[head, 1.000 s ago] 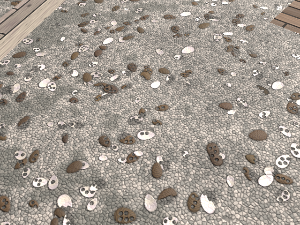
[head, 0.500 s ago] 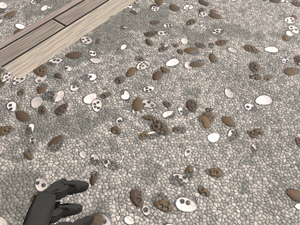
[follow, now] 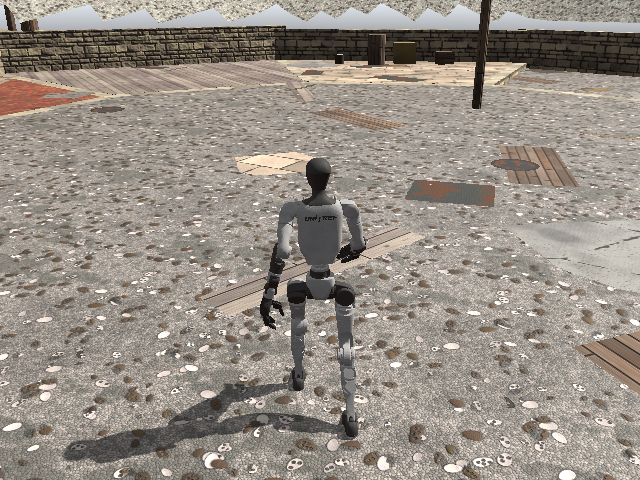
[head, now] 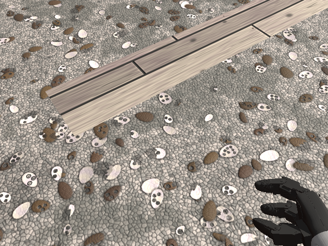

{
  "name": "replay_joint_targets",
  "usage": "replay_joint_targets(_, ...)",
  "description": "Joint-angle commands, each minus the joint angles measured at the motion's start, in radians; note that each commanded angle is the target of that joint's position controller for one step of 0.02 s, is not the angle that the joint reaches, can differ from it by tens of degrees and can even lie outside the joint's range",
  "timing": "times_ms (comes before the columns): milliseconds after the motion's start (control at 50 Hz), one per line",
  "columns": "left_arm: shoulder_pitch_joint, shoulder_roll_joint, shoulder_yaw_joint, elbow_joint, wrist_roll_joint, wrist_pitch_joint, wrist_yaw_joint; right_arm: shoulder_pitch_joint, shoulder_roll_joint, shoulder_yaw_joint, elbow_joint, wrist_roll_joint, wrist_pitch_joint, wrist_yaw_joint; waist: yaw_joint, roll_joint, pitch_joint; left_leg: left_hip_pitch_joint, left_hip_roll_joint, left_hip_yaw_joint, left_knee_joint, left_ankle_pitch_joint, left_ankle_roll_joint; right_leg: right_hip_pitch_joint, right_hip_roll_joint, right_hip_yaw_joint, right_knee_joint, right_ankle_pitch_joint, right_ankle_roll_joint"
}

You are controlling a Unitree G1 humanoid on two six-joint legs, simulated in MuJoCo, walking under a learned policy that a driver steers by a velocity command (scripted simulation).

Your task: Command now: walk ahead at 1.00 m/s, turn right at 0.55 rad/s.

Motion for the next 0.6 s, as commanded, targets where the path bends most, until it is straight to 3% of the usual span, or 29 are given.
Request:
replay_joint_targets(20, -0.09, 0.077, 0.019, -0.129, -0.001, -0.016, 0.01, 0.615, -0.313, -0.126, 0.114, -0.046, -0.007, -0.06, -0.316, 0.159, -0.363, 0.983, 0.342, -0.412, -0.027, -0.512, 0.04, -0.684, -0.005, -0.001, 0.875, 0.171, -0.094)
replay_joint_targets(40, -0.052, 0.075, 0.018, -0.169, -0.043, -0.008, 0.009, 0.582, -0.329, -0.133, 0.098, -0.028, 0.007, -0.056, -0.265, 0.281, -0.463, 0.97, 0.468, -0.837, -0.262, -0.66, 0.092, -0.824, 0.044, 0.037, 1.082, 0.012, -0.1)
replay_joint_targets(60, -0.153, 0.13, 0.031, -0.171, -0.026, 0.007, 0.015, 0.475, -0.244, -0.125, 0.098, -0.011, 0.01, -0.054, -0.235, 0.152, -0.27, 0.839, 0.405, -0.703, -0.283, -0.673, 0.09, -0.915, -0.03, 0.033, 1.103, 0.12, -0.105)
replay_joint_targets(80, -0.223, 0.123, 0.028, -0.173, -0.013, 0.015, 0.008, 0.418, -0.163, -0.109, 0.099, -0.003, 0.003, -0.051, -0.224, 0.074, -0.134, 0.704, 0.362, -0.525, -0.276, -0.503, 0.084, -0.927, -0.066, 0.019, 1.051, 0.186, -0.099)
replay_joint_targets(100, -0.246, 0.106, 0.028, -0.169, -0.006, 0.025, -0.002, 0.399, -0.135, -0.106, 0.113, -0.005, -0.003, -0.049, -0.197, 0.049, -0.072, 0.606, 0.324, -0.404, -0.297, -0.34, 0.072, -0.898, -0.091, 0.017, 1.018, 0.2, -0.091)
replay_joint_targets(140, -0.245, 0.067, 0.026, -0.174, 0.017, 0.06, -0.019, 0.414, -0.097, -0.096, 0.15, 0.011, -0.02, -0.051, -0.143, 0.082, -0.021, 0.487, 0.287, -0.238, -0.336, -0.197, 0.056, -0.851, -0.124, 0.014, 0.985, 0.196, -0.074)
replay_joint_targets(160, -0.284, 0.05, 0.024, -0.194, 0.019, 0.075, -0.026, 0.427, -0.076, -0.092, 0.171, 0.023, -0.03, -0.047, -0.132, 0.074, 0.006, 0.477, 0.279, -0.174, -0.355, -0.128, 0.046, -0.877, -0.138, 0.01, 0.974, 0.2, -0.07)
replay_joint_targets(180, -0.332, 0.04, 0.024, -0.209, 0.022, 0.089, -0.029, 0.429, -0.045, -0.085, 0.19, 0.035, -0.036, -0.047, -0.122, 0.046, 0.05, 0.472, 0.249, -0.074, -0.361, 0.077, 0.023, -0.911, -0.137, -0.008, 0.962, 0.212, -0.062)
replay_joint_targets(200, -0.362, 0.025, 0.018, -0.243, 0.026, 0.094, -0.032, 0.426, -0.059, -0.086, 0.193, 0.039, -0.044, -0.046, -0.104, 0.071, 0.063, 0.455, 0.268, -0.008, -0.349, 0.309, 0.028, -0.917, -0.134, -0.034, 0.923, 0.24, -0.052)
replay_joint_targets(220, -0.407, 0.02, 0.012, -0.268, 0.028, 0.092, -0.035, 0.406, -0.046, -0.084, 0.198, 0.041, -0.048, -0.047, -0.091, 0.064, 0.087, 0.43, 0.234, 0.079, -0.345, 0.48, 0.017, -0.909, -0.12, -0.067, 0.855, 0.287, -0.048)
replay_joint_targets(240, -0.441, 0.01, 0.005, -0.29, 0.026, 0.087, -0.04, 0.376, -0.05, -0.084, 0.197, 0.042, -0.05, -0.049, -0.077, 0.082, 0.102, 0.393, 0.201, 0.154, -0.348, 0.531, 0.006, -0.868, -0.1, -0.094, 0.736, 0.35, -0.046)
replay_joint_targets(280, -0.474, 0.019, -0.004, -0.297, 0.023, 0.075, -0.062, 0.334, -0.079, -0.09, 0.188, 0.05, -0.054, -0.06, -0.067, 0.037, 0.09, 0.335, 0.134, 0.266, -0.323, 0.518, -0.02, -0.673, -0.035, -0.183, 0.441, 0.549, -0.055)
replay_joint_targets(300, -0.433, 0.059, 0.019, -0.299, -0.052, 0.05, -0.054, 0.273, -0.196, -0.121, 0.132, 0.07, -0.039, -0.089, -0.066, 0.072, 0.034, 0.361, 0.118, 0.251, -0.26, 0.647, -0.034, -0.588, 0.006, -0.186, 0.409, 0.581, -0.033)
replay_joint_targets(320, -0.4, 0.092, 0.029, -0.3, -0.053, 0.044, -0.058, 0.267, -0.248, -0.135, 0.119, 0.076, -0.03, -0.105, -0.035, 0.081, -0.022, 0.4, 0.142, 0.237, -0.193, 0.777, -0.045, -0.509, 0.036, -0.195, 0.374, 0.579, -0.035)
replay_joint_targets(360, -0.257, 0.179, 0.07, -0.285, -0.032, 0.062, -0.058, 0.266, -0.287, -0.153, 0.098, 0.089, -0.006, -0.116, 0.038, 0.091, -0.116, 0.432, 0.175, 0.211, 0.039, 0.905, -0.056, -0.316, 0.082, -0.193, 0.349, 0.543, -0.076)
replay_joint_targets(380, -0.109, 0.241, 0.103, -0.25, -0.026, 0.078, -0.045, 0.259, -0.263, -0.15, 0.092, 0.092, 0.002, -0.108, 0.101, 0.056, -0.179, 0.375, 0.159, 0.195, 0.269, 0.792, -0.07, -0.127, 0.085, -0.151, 0.319, 0.601, -0.113)
replay_joint_targets(400, -0.099, 0.254, 0.108, -0.234, -0.033, 0.088, -0.023, 0.295, -0.168, -0.127, 0.106, 0.09, 0.0, -0.088, 0.077, -0.103, -0.111, 0.21, 0.047, 0.18, 0.574, 0.019, -0.117, -0.018, 0.035, -0.06, 0.22, 0.701, -0.153)
replay_joint_targets(420, -0.199, 0.314, 0.102, -0.281, -0.007, 0.082, -0.006, 0.365, -0.053, -0.092, 0.072, 0.028, -0.009, -0.066, -0.05, -0.382, -0.071, -0.029, -0.104, 0.128, 0.972, -0.624, -0.145, 0.032, -0.073, 0.192, 0.295, 1.305, -0.233)
replay_joint_targets(440, -0.255, 0.34, 0.095, -0.374, 0.054, 0.052, -0.016, 0.559, -0.111, -0.086, 0.044, 0.045, -0.022, -0.054, -0.12, -0.313, -0.391, -0.139, -0.134, -0.117, 1.136, -0.592, -0.152, 0.209, -0.315, 0.633, 0.191, 1.219, -0.456)
replay_joint_targets(460, -0.339, 0.315, 0.105, -0.433, 0.027, 0.054, -0.028, 0.491, -0.217, -0.105, 0.03, 0.055, -0.025, -0.053, -0.092, -0.114, -0.425, -0.13, -0.096, -0.18, 1.078, -0.494, -0.126, 0.155, -0.307, 0.701, 0.08, 0.857, -0.456)
replay_joint_targets(480, -0.401, 0.273, 0.097, -0.448, -0.01, 0.051, -0.028, 0.394, -0.232, -0.114, 0.007, 0.058, -0.018, -0.061, -0.117, 0.01, -0.275, -0.17, -0.068, -0.17, 0.975, -0.422, -0.118, 0.005, -0.247, 0.651, 0.031, 0.622, -0.411)
replay_joint_targets(500, -0.443, 0.241, 0.086, -0.453, -0.031, 0.049, -0.023, 0.363, -0.221, -0.115, 0.012, 0.045, -0.004, -0.075, -0.154, 0.096, -0.202, -0.143, -0.034, -0.174, 0.901, -0.38, -0.124, -0.126, -0.206, 0.614, 0.009, 0.552, -0.363)
replay_joint_targets(540, -0.473, 0.235, 0.088, -0.459, -0.018, 0.055, -0.009, 0.341, -0.222, -0.123, 0.005, 0.037, 0.026, -0.087, -0.185, 0.067, -0.124, -0.053, -0.018, -0.177, 0.774, -0.364, -0.146, -0.326, -0.144, 0.507, 0.004, 0.727, -0.326)
replay_joint_targets(600, -0.436, 0.209, 0.08, -0.43, -0.018, 0.07, 0.028, 0.312, -0.146, -0.11, 0.003, 0.027, 0.034, -0.093, -0.165, 0.045, -0.142, -0.012, -0.013, -0.124, 0.61, -0.296, -0.176, -0.422, -0.086, 0.339, 0.08, 0.998, -0.285)
Keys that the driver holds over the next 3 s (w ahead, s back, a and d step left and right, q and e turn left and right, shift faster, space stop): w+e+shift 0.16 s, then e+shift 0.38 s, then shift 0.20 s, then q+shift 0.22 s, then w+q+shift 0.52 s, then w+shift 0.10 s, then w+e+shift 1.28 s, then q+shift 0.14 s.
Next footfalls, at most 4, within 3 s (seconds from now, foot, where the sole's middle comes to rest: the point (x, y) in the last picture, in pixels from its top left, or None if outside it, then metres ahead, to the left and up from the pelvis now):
0.40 right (218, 228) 0.55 -0.11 -0.75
0.88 left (188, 183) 0.72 0.02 -0.75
1.16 right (227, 227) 0.55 -0.14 -0.75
1.58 left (185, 134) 0.99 0.06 -0.75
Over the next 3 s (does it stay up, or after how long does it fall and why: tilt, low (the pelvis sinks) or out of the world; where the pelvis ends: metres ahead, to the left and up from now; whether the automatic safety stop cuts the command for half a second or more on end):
stays up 1.97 -0.37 -0.01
